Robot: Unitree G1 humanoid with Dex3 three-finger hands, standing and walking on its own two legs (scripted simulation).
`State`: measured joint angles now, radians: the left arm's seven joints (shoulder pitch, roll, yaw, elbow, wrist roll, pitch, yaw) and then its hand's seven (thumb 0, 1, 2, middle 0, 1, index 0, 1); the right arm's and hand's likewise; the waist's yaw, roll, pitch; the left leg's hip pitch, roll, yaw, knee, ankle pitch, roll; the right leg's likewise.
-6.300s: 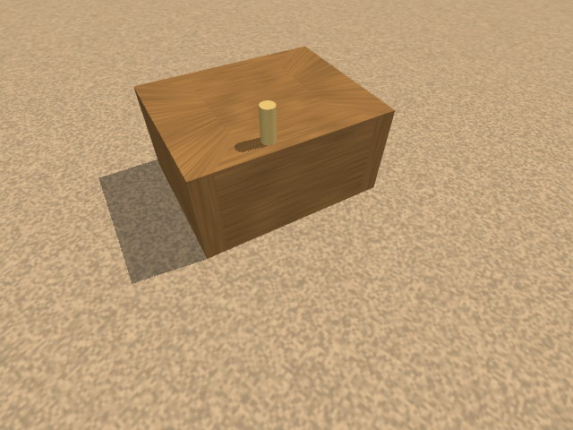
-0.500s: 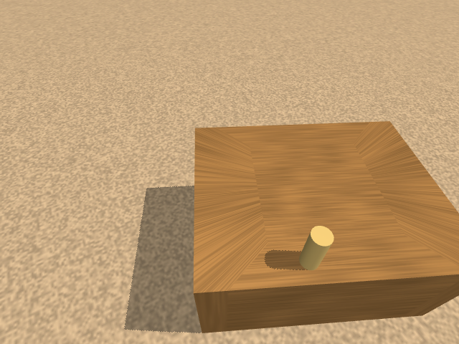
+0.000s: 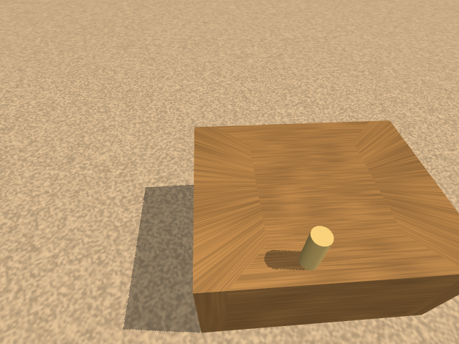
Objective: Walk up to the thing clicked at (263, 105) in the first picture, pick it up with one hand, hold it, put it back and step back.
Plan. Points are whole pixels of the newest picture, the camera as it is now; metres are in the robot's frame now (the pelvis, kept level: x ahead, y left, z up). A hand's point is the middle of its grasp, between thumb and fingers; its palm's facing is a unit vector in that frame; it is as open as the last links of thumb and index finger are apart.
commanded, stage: stand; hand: right
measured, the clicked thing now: (315, 249) +0.42 -0.24 -0.26
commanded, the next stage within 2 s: go down in 0.22 s
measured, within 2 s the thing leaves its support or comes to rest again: neither
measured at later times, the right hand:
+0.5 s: hand out of the picture +0.13 -0.24 -0.16, palm faces +0.05 +0.94 -0.32, open 9.6 cm
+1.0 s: hand out of the picture +0.14 -0.27 -0.15, palm faces +0.07 +0.94 -0.33, open 17.1 cm
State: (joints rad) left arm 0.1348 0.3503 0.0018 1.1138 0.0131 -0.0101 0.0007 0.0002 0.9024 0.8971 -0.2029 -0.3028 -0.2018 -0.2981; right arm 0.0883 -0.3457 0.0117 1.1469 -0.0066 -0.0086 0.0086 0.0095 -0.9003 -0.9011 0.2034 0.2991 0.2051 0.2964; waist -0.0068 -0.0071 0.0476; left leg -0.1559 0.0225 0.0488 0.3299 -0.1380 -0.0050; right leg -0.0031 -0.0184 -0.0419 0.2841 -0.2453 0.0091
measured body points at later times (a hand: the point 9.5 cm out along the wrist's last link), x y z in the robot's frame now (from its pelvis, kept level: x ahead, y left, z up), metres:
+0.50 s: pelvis -0.02 +0.00 -0.01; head +0.04 +0.01 +0.43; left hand +0.14 +0.29 -0.13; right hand +0.13 -0.29 -0.13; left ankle +0.03 +0.12 -0.75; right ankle -0.06 -0.12 -0.75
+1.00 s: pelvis -0.01 -0.01 -0.03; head +0.04 -0.01 +0.41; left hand +0.16 +0.27 -0.12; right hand +0.13 -0.32 -0.12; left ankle +0.03 +0.12 -0.75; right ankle -0.06 -0.12 -0.75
